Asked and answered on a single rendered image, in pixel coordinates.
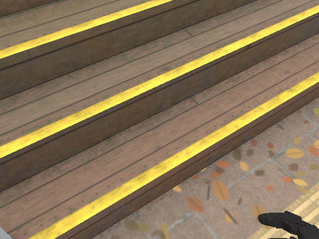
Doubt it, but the robot right hand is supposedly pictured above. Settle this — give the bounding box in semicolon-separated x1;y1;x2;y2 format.
258;210;319;239

